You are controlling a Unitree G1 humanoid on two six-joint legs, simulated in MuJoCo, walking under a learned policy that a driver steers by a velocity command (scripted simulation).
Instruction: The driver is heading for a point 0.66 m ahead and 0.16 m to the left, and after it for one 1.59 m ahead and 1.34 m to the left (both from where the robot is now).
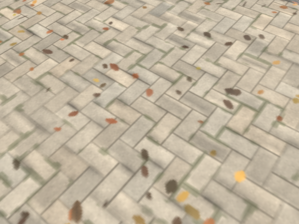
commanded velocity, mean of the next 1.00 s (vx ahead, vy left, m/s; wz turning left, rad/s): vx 0.28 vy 0.00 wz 0.35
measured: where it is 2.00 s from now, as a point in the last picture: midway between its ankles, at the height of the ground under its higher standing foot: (131, 203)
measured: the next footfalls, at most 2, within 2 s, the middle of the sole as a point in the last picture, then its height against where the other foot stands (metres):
left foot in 0.36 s outside the picture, level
right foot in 0.94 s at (164, 214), level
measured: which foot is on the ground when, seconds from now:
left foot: up 0.00-0.34, down 0.36-0.94, up 0.96-1.00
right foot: down 0.00-0.38, up 0.40-0.92, down 0.94-1.00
